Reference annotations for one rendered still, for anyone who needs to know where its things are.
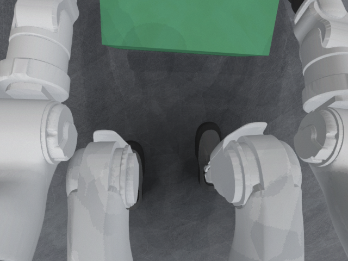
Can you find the robot left upper arm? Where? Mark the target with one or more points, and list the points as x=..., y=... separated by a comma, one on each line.
x=35, y=136

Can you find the left robot forearm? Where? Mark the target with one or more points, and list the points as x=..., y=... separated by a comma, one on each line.
x=39, y=50

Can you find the carton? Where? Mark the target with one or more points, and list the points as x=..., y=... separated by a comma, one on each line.
x=237, y=28

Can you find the robot right thigh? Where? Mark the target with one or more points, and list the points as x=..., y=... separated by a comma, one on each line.
x=255, y=172

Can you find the robot left foot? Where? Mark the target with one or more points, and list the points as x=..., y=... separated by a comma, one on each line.
x=137, y=149

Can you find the right robot hand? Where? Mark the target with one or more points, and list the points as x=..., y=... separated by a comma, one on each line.
x=295, y=4

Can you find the right robot forearm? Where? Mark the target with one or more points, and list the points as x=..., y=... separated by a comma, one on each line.
x=321, y=27

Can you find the robot right upper arm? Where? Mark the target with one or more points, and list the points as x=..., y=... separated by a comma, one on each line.
x=322, y=141

